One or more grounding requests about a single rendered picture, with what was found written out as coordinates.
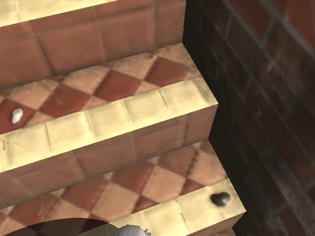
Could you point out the robot left thigh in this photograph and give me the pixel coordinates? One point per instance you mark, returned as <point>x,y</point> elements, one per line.
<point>132,230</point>

